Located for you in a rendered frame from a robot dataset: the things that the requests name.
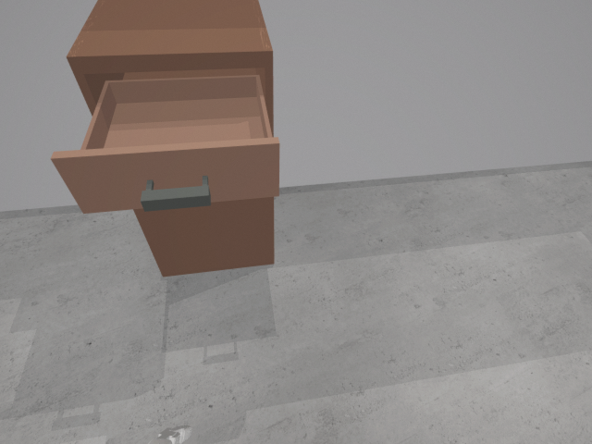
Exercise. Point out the cabinet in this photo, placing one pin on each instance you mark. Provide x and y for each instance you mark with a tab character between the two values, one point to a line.
165	39

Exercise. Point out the handle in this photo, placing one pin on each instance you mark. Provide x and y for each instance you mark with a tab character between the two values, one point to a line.
154	200

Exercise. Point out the drawer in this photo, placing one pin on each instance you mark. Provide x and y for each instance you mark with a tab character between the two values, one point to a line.
173	131

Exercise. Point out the robot left hand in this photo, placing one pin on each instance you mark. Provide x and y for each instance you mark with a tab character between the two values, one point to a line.
176	435

